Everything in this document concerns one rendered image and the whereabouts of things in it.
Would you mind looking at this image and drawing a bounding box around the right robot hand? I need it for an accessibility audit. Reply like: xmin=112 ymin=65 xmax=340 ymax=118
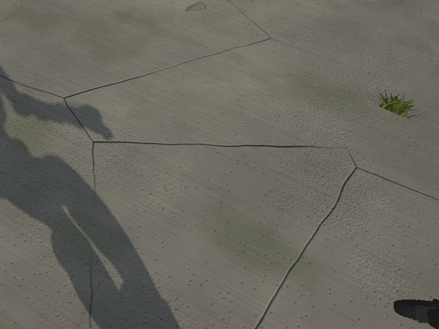
xmin=394 ymin=299 xmax=439 ymax=329

